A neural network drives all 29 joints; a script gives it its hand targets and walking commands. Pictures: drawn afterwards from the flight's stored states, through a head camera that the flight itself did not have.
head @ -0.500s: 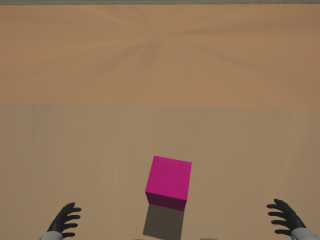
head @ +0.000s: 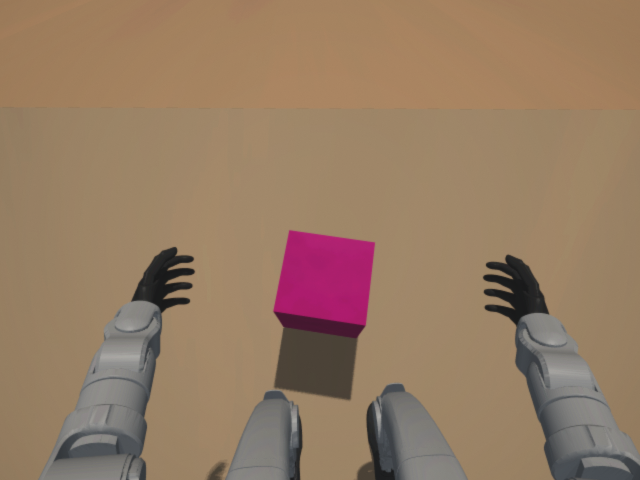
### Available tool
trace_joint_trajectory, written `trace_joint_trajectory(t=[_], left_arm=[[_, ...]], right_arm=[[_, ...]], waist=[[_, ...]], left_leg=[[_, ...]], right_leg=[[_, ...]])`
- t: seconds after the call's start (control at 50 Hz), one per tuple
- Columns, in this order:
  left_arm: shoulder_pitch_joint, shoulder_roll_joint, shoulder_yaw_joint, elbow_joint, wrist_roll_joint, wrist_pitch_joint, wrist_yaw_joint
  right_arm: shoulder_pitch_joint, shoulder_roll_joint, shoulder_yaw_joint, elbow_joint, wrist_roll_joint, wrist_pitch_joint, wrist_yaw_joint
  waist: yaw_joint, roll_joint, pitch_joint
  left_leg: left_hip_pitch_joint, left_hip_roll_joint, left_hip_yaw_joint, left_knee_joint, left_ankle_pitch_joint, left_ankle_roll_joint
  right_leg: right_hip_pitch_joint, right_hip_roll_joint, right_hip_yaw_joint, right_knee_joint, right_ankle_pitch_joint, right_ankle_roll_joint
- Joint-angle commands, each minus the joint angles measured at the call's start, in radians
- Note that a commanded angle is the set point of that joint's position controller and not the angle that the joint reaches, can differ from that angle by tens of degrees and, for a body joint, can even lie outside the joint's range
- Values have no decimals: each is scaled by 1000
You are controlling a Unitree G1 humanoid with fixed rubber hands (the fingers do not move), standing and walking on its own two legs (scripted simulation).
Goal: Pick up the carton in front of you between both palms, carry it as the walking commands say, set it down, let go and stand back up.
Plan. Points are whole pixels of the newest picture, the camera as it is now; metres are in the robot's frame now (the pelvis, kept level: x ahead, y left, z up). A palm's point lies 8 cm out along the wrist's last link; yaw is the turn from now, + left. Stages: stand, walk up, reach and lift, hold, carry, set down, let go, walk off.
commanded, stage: reach and lift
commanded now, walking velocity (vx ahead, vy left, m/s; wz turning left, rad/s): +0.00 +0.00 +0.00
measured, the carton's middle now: (325, 288) +0.46 +0.00 -0.58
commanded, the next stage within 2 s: none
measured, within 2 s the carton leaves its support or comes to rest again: neither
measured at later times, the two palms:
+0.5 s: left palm (209, 202) +0.50 +0.19 -0.14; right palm (450, 235) +0.43 -0.19 -0.15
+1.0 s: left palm (239, 258) +0.49 +0.18 -0.38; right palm (420, 276) +0.42 -0.20 -0.37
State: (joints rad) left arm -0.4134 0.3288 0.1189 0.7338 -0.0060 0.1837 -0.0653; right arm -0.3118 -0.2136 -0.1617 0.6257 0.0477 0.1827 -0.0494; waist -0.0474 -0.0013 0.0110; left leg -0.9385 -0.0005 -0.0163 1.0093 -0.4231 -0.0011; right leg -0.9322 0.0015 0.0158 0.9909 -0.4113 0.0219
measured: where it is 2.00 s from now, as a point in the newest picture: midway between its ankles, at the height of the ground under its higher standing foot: (336, 465)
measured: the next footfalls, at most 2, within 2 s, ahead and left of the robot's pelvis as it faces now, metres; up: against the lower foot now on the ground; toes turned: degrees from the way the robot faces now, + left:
none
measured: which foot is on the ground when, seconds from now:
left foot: down 0.00-1.00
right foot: down 0.00-1.00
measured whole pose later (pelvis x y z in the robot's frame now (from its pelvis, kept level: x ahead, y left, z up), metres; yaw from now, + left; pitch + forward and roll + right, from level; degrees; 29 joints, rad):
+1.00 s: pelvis -0.06 +0.01 -0.21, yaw -3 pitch +51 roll -5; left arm -1.31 0.43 0.10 1.04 -0.05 0.10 0.01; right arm -1.12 -0.14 -0.34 0.83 0.10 0.08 -0.16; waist -0.07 0.00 0.02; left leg -2.13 -0.04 -0.07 1.77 -0.52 -0.01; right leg -2.10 0.04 0.02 1.71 -0.49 0.06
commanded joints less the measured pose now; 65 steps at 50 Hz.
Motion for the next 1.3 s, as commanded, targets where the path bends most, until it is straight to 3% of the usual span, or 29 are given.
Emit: trace_joint_trajectory(t=[0.0,0.2,0.32,0.4,0.48,0.58,0.64,0.7,0.8,0.92,0.98,1.0,1.02,1.08,1.16,1.28], left_arm=[[-264,147,37,-53,-10,-17,2],[-825,214,54,131,-17,31,-28],[-1093,232,88,258,33,34,-47],[-1194,230,112,290,84,21,-45],[-1191,201,131,260,126,1,-32],[-1136,111,151,232,147,-46,-12],[-1076,68,165,242,159,-67,3],[-1020,52,172,258,164,-82,18],[-1042,99,136,229,112,-104,48],[-1174,212,0,184,-42,-109,82],[-1244,243,-57,178,-103,-97,86],[-1240,238,-77,182,-132,-94,89],[-1288,261,-96,215,-133,-90,87],[-1348,270,-110,240,-152,-77,85],[-1407,290,-123,350,-157,-78,86],[-1458,296,-146,456,-169,-108,82]], right_arm=[[-208,-102,-45,-83,14,-17,-25],[-696,-45,-116,-19,19,48,-87],[-916,-6,-214,34,-36,59,-101],[-981,17,-272,34,-75,44,-102],[-946,31,-304,-3,-104,10,-91],[-885,73,-332,10,-128,-58,-61],[-846,87,-348,50,-142,-93,-50],[-822,88,-350,92,-147,-116,-47],[-860,61,-307,108,-94,-136,-63],[-970,-30,-182,91,40,-128,-108],[-1032,-60,-140,78,95,-109,-127],[-1064,-77,-145,75,101,-107,-139],[-1071,-59,-122,105,119,-97,-137],[-1134,-85,-116,121,135,-83,-141],[-1223,-101,-116,214,136,-83,-140],[-1306,-112,-114,347,123,-117,-125]], waist=[[-7,52,-589],[-45,69,-743],[-73,87,-805],[-81,114,-907],[-83,151,-1053],[-78,170,-1035],[-69,164,-1004],[-56,144,-974],[-38,119,-1018],[-43,138,-1211],[-48,154,-1246],[-49,147,-1241],[-61,132,-1203],[-59,169,-1165],[-51,152,-1008],[-47,113,-846]], left_leg=[[288,-36,-15,-17,525,-21],[75,-42,13,-41,129,-10],[-3,-51,9,-13,75,-10],[22,-60,7,12,154,-12],[140,-67,2,45,391,-17],[128,-57,-36,125,630,-17],[17,-49,-52,205,684,-17],[-137,-48,-52,295,654,-18],[-351,-58,-31,455,548,-23],[-407,-52,0,655,457,-29],[-427,-46,12,722,366,-28],[-580,-45,26,718,256,-30],[-558,-34,25,732,196,-23],[-503,-24,12,798,197,-24],[-610,-7,5,844,78,-18],[-717,9,-21,921,49,-12]], right_leg=[[81,43,-32,-35,462,43],[-46,38,-73,-28,128,53],[-125,49,-96,2,77,53],[-155,61,-107,23,140,56],[-187,73,-122,44,308,58],[-388,78,-123,97,427,59],[-514,78,-115,167,447,65],[-611,76,-103,258,430,72],[-644,78,-93,432,427,78],[-609,72,-100,640,403,79],[-625,65,-113,708,328,73],[-525,53,-104,744,326,58],[-591,50,-114,740,249,67],[-697,44,-124,795,188,64],[-756,31,-122,858,91,61],[-784,27,-111,948,78,58]])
